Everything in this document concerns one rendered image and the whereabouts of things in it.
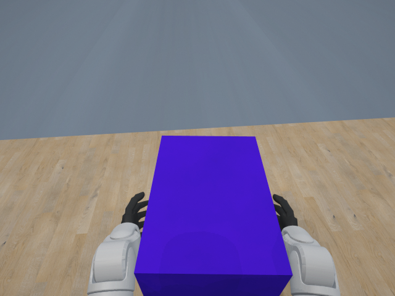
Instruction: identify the right robot forearm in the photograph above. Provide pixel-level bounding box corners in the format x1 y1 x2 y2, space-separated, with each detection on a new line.
281 226 341 296

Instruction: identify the left robot forearm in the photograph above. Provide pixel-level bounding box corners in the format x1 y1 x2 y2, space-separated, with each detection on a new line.
87 223 141 296

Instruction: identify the left robot hand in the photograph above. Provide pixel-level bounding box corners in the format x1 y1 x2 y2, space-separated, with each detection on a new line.
121 192 149 235

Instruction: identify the carton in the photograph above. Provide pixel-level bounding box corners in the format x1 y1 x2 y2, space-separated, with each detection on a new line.
134 136 293 296

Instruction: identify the right robot hand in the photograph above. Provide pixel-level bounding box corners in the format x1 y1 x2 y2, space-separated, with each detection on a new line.
273 194 298 232

